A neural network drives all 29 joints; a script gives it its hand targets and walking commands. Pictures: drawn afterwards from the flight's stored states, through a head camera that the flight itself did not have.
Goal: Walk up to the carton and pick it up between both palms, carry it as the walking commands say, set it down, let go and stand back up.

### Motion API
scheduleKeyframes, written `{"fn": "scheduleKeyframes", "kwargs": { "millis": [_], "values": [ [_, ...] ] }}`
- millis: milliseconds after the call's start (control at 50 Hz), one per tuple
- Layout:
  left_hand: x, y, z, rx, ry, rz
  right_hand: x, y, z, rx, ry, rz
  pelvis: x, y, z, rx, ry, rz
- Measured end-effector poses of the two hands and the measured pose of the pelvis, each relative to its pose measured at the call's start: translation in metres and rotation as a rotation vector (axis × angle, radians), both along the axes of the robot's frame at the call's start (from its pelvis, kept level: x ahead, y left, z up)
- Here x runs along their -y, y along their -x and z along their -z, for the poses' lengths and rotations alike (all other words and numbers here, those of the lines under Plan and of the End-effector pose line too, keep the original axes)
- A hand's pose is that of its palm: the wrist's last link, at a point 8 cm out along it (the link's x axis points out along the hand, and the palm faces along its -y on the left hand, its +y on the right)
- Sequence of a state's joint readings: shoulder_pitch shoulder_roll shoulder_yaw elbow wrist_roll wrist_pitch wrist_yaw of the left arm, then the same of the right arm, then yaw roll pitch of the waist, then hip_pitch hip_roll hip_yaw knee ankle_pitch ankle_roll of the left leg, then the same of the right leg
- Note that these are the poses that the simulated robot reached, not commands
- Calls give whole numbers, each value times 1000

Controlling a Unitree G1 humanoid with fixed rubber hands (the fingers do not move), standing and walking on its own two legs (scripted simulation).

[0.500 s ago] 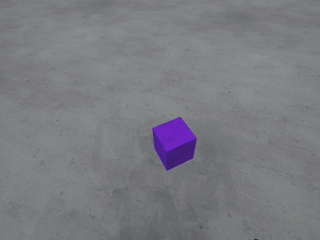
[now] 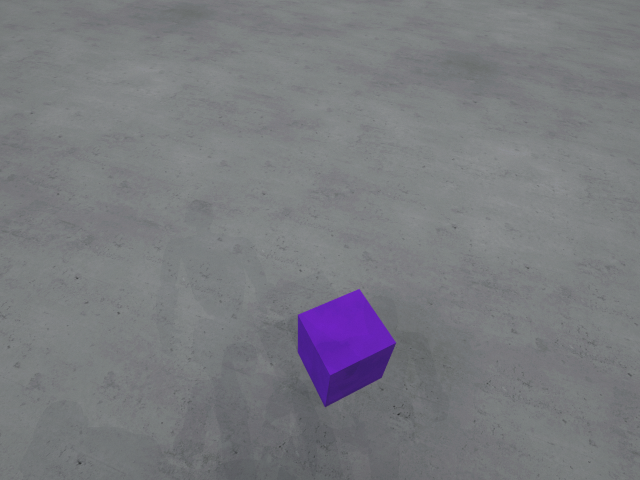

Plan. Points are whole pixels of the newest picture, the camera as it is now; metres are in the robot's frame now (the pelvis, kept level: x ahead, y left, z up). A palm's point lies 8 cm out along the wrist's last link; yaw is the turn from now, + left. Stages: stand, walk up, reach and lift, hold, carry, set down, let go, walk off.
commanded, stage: walk up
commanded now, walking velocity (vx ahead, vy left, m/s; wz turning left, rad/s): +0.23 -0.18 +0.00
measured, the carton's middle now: (342, 348) +0.60 -0.09 -0.64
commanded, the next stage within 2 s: none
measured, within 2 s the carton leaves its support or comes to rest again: neither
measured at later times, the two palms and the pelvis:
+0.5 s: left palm out of the picture +0.14 +0.19 -0.11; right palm (541, 470) +0.17 -0.29 -0.12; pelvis +0.06 -0.05 +0.00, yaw +0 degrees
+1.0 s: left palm out of the picture +0.14 +0.17 -0.12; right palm out of the picture +0.11 -0.38 -0.11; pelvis +0.09 -0.11 +0.00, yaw +7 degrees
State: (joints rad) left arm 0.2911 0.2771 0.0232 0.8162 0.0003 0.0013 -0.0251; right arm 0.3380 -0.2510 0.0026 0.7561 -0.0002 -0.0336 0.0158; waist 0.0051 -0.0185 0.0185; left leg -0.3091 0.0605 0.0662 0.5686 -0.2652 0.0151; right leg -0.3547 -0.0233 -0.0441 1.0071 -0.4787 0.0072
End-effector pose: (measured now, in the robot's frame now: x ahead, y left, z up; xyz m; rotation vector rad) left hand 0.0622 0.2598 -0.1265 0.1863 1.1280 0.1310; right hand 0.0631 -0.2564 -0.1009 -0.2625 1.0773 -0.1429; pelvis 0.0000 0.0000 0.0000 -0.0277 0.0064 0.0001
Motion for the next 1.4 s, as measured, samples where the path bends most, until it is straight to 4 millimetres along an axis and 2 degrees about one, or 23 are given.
{"fn": "scheduleKeyframes", "kwargs": {
  "millis": [80, 160, 200, 260, 320, 400, 480, 600, 780, 880, 920, 980, 1060, 1100, 1140, 1200, 1260, 1400],
  "values": [
    [11, -26, 0, -10, 26, 15, 11, 13, -3, -63, 17, 37, 8, -19, -3, 5, 10, 11],
    [29, -54, -3, 9, 30, 25, 24, 6, 2, -90, 4, 50, 22, -37, -2, 5, 1, 16],
    [39, -65, -5, 21, 15, 21, 32, -5, 9, -93, -14, 47, 32, -46, 1, 1, -15, 14],
    [54, -78, -9, 41, -24, 2, 40, -32, 23, -81, -53, 36, 46, -60, 5, 2, -52, 6],
    [67, -84, -19, 45, -38, -10, 40, -63, 24, -49, -87, 22, 52, -65, -2, -9, -61, 6],
    [71, -84, -24, 42, -53, -19, 40, -95, 20, 11, -100, 3, 56, -65, -4, -14, -66, 6],
    [69, -82, -19, 47, -46, -20, 36, -107, 18, 55, -95, -4, 53, -63, -1, -4, -41, 8],
    [66, -76, -12, 43, -15, -24, 27, -95, 15, 49, -86, 3, 47, -57, 0, 8, -29, 5],
    [67, -73, -11, 47, -7, -23, 33, -73, 16, 14, -66, 22, 50, -55, 0, 19, -30, 0],
    [65, -71, -13, 40, -11, -68, 65, -37, 12, -142, 12, -5, 68, -64, -2, 9, -10, -74],
    [69, -69, -12, 24, -13, -82, 84, -32, 9, -186, 38, -21, 79, -70, -2, 1, -4, -96],
    [85, -74, -10, 3, -18, -93, 114, -38, 8, -220, 66, -40, 100, -81, 0, -13, -5, -113],
    [117, -84, -6, -21, -38, -116, 153, -68, 19, -232, 72, -78, 135, -99, 8, -44, -25, -133],
    [136, -84, -8, -29, -37, -155, 164, -94, 24, -223, 62, -117, 149, -108, 7, -50, -23, -162],
    [153, -80, -12, -46, -37, -185, 169, -127, 24, -181, 48, -148, 160, -116, 3, -58, -39, -181],
    [173, -79, -16, -59, -44, -228, 170, -178, 26, -107, 23, -193, 174, -126, 1, -64, -50, -207],
    [187, -81, -16, -53, -50, -272, 168, -218, 26, -56, 6, -238, 186, -136, 2, -61, -54, -243],
    [208, -84, -7, -39, -47, -362, 152, -285, 25, 21, -26, -323, 204, -157, 7, -47, -42, -323]
  ]
}}
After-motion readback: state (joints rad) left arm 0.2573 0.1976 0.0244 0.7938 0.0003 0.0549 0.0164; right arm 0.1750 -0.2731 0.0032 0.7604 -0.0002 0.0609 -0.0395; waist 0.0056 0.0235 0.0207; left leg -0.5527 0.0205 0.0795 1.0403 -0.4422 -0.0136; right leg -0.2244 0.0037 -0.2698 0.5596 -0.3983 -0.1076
